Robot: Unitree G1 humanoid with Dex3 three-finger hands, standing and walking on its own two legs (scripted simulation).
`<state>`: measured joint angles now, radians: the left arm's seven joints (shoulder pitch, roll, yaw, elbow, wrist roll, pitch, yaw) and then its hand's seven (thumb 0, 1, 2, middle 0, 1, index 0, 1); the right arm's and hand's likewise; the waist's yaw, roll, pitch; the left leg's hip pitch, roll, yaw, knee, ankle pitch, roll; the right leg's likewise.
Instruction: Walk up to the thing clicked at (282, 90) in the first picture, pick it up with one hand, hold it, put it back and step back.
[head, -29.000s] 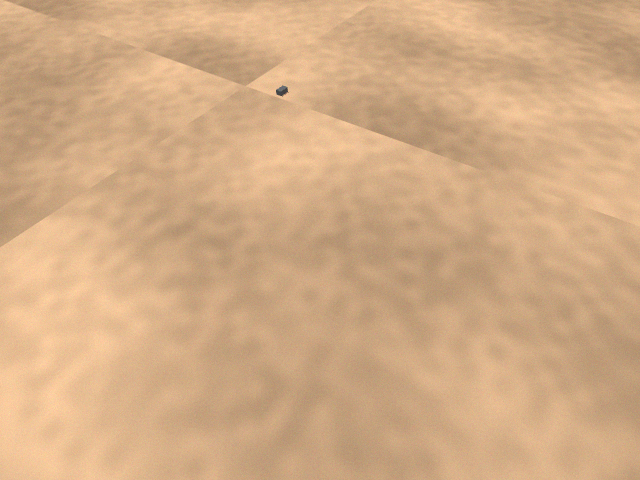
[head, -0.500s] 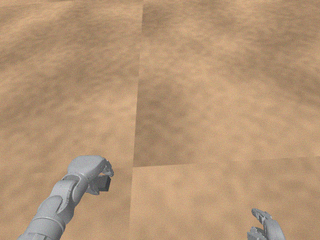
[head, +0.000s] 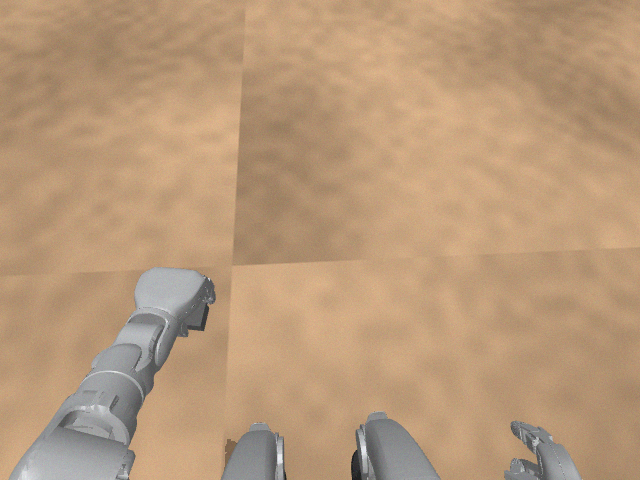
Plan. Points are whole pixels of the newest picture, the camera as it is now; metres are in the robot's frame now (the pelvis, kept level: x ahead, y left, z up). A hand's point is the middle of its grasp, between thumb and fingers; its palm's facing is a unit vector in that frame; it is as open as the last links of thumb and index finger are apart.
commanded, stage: crouch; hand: left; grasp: from above
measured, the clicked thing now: (184, 314) +0.38 +0.20 -0.13
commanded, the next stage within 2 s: lower in 1.52 s
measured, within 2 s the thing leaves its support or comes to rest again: neither
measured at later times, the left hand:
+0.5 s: hand (224, 332) +0.41 +0.18 -0.34, palm faces -0.46 +0.06 -0.88, open 6.6 cm
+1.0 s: hand (231, 333) +0.44 +0.19 -0.46, palm faces -0.48 +0.03 -0.88, open 6.6 cm
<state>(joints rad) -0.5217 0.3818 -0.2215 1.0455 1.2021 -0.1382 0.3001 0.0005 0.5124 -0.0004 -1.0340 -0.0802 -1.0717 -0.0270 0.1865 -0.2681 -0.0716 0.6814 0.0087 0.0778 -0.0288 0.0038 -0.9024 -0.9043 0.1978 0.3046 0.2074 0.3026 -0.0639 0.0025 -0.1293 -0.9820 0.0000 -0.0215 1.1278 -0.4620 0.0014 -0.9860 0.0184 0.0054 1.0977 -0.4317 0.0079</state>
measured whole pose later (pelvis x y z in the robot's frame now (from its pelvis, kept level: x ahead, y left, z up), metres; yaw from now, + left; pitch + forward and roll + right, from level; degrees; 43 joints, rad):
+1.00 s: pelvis -0.04 +0.00 -0.28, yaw -3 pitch +39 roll -5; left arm -0.99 0.56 -0.04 1.40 1.26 -0.17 0.37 0.00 0.51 0.00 -1.05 -0.04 -1.08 0.00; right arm 0.17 -0.24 0.00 0.72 -0.11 -0.04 0.10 0.00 -0.90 -0.90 0.20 0.30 0.21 0.30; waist -0.24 0.01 -0.13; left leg -2.14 -0.02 -0.07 2.18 -0.72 0.00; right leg -2.13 0.02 -0.05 2.11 -0.67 0.01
